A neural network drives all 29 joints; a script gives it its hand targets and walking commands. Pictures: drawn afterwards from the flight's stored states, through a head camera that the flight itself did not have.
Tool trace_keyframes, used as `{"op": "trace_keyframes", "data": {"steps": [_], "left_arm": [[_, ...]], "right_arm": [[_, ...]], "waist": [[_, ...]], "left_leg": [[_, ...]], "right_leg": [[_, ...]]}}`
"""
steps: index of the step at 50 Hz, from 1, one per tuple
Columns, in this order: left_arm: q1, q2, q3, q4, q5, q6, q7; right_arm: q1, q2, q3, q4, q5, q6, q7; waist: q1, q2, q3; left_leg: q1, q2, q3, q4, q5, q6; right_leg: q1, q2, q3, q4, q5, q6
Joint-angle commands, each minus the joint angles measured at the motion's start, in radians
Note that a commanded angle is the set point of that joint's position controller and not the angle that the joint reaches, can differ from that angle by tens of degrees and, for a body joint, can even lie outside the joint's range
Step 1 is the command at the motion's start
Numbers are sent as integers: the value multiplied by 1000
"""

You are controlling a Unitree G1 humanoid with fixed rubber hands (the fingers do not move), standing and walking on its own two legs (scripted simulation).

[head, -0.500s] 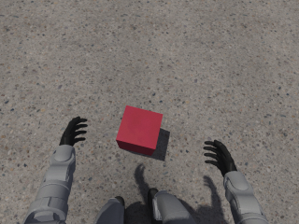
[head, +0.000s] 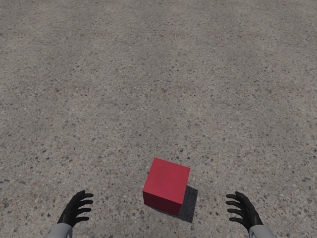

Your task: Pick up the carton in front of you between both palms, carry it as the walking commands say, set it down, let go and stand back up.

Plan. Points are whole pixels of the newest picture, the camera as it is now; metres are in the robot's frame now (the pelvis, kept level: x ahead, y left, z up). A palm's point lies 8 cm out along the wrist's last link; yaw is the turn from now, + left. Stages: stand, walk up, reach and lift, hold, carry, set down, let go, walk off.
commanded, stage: let go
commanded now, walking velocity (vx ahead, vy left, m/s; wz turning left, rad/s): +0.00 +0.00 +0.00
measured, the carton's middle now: (166, 187) +0.45 -0.04 -0.65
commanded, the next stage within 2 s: stand in 0.34 s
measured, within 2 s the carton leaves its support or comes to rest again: neither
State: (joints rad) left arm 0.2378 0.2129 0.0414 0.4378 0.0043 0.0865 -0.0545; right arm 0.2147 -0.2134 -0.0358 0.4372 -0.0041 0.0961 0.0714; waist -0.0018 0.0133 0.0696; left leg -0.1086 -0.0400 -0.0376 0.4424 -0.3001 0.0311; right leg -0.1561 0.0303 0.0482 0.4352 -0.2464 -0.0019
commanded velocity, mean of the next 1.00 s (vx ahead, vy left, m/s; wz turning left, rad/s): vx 0.00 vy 0.00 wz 0.00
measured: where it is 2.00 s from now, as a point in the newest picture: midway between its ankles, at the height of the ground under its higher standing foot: outside the picture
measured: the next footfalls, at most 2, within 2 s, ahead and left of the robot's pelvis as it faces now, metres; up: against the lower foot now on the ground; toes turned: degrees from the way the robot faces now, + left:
none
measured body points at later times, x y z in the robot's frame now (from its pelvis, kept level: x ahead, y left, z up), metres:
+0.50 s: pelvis -0.01 -0.02 -0.01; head +0.00 -0.03 +0.44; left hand +0.14 +0.26 -0.09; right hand +0.16 -0.29 -0.10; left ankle -0.04 +0.10 -0.74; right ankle -0.01 -0.12 -0.74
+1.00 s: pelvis +0.02 -0.03 +0.00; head +0.03 -0.04 +0.45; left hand +0.14 +0.27 -0.10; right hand +0.17 -0.32 -0.11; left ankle -0.04 +0.10 -0.74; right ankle -0.01 -0.12 -0.74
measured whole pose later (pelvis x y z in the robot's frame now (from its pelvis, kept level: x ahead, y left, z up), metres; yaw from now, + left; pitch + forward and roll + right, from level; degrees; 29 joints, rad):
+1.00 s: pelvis +0.02 -0.03 +0.00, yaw +2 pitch +0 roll +0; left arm 0.17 0.32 0.05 0.80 0.02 0.01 0.02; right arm 0.16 -0.36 -0.02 0.80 -0.03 0.00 -0.03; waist 0.01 0.04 0.01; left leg -0.12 -0.01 -0.07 0.46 -0.34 -0.01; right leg -0.17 0.05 0.00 0.48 -0.30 -0.04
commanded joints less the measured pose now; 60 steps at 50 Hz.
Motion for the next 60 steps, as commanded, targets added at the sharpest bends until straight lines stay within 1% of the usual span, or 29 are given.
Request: {"op": "trace_keyframes", "data": {"steps": [1,2,3,4,10,17,18,19,20,21,22,24,28,30,33,37,41,46,60], "left_arm": [[-63,74,10,-119,-3,4,-9],[-67,75,10,-121,-2,10,-10],[-21,75,8,-59,-23,-17,9],[-35,75,5,-77,-19,-19,18],[-57,90,3,-84,-15,2,28],[-55,96,11,-80,-9,28,20],[-43,216,57,48,44,-11,52],[-35,246,66,56,57,-34,63],[-52,243,63,67,58,-49,62],[-60,234,59,78,56,-61,60],[-70,223,55,87,53,-70,60],[-83,217,51,109,48,-82,53],[-72,238,54,152,41,-93,55],[-61,246,56,171,36,-93,60],[-47,259,58,200,31,-90,67],[-44,272,57,232,25,-88,73],[-53,279,54,260,23,-88,75],[-70,280,51,292,20,-90,76],[-115,290,42,381,18,-95,73]], "right_arm": [[-15,-105,-43,-88,-12,6,-1],[-19,-105,-43,-90,-14,12,-1],[-71,-133,-43,-159,-18,63,-24],[-40,-127,-38,-140,-19,79,-32],[-51,-115,-22,-158,-18,122,-47],[-68,-111,-13,-175,-19,154,-53],[-109,-207,-42,-34,-36,57,-92],[-82,-202,-45,-13,-37,10,-101],[-79,-199,-41,11,-42,-18,-98],[-76,-205,-42,31,-44,-39,-93],[-79,-204,-41,49,-44,-56,-89],[-89,-211,-38,83,-42,-78,-79],[-79,-230,-34,146,-38,-96,-79],[-70,-242,-32,174,-36,-99,-84],[-62,-256,-26,210,-34,-102,-91],[-54,-268,-21,248,-32,-103,-99],[-55,-275,-17,275,-30,-105,-104],[-64,-280,-14,301,-28,-107,-108],[-85,-297,-6,380,-25,-118,-107]], "waist": [[-20,-13,-45],[-19,-14,-35],[-5,-22,-79],[-3,-2,-65],[-3,17,-19],[5,9,-9],[23,114,27],[17,77,24],[11,37,4],[7,14,-9],[7,0,-19],[6,-7,-62],[4,-25,-128],[5,-29,-150],[6,-32,-162],[5,-26,-160],[6,-17,-155],[7,-10,-145],[12,-10,-103]], "left_leg": [[-28,35,-4,-81,249,-44],[-34,36,-3,-81,234,-43],[11,41,-17,-48,307,-44],[9,41,-15,-43,316,-49],[-30,42,-9,-47,252,-40],[-62,35,7,-49,185,-27],[-202,57,-45,-28,-56,-50],[-182,64,-64,-30,-132,-39],[-173,71,-80,-29,-186,-32],[-157,77,-93,-27,-204,-23],[-148,82,-97,-18,-192,-17],[-131,88,-99,-9,-101,-11],[-67,92,-88,28,162,-23],[-45,96,-84,37,258,-27],[-28,99,-81,44,339,-27],[-17,103,-80,44,396,-28],[-9,106,-79,36,422,-27],[-4,111,-81,17,424,-27],[-9,125,-95,-66,309,-22]], "right_leg": [[83,18,-32,-27,210,5],[89,17,-32,-27,199,5],[59,36,-45,5,151,16],[47,35,-47,5,133,11],[43,30,-37,6,107,8],[79,23,-30,0,107,9],[-74,-56,28,-7,7,24],[-91,-70,51,-21,-76,15],[-130,-71,65,-33,-157,7],[-152,-72,76,-42,-200,0],[-164,-73,81,-41,-204,-7],[-131,-75,80,-26,-118,-16],[-69,-90,79,8,149,-23],[-42,-94,73,22,246,-24],[-10,-100,69,31,336,-24],[15,-108,70,32,403,-25],[31,-112,70,26,432,-23],[45,-114,71,11,429,-24],[55,-120,83,-62,296,-28]]}}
